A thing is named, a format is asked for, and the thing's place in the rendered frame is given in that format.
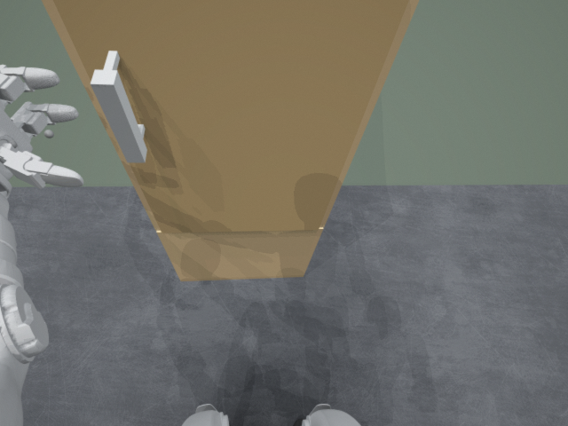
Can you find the right robot shin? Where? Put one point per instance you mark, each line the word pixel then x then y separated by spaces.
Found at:
pixel 320 407

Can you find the robot shin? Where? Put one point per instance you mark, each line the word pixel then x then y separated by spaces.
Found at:
pixel 320 407
pixel 205 407

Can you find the robot left forearm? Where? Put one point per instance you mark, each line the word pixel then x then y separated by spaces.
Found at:
pixel 9 272

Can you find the cupboard door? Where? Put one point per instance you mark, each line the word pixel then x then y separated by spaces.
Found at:
pixel 250 107

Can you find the left robot shin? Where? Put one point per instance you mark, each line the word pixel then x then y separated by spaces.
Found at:
pixel 205 407

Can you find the handle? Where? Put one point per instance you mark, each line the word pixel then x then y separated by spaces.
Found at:
pixel 111 95

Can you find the robot left upper arm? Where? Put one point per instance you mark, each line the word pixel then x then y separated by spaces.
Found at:
pixel 23 334

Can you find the left robot hand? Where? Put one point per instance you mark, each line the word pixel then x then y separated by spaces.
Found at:
pixel 28 122

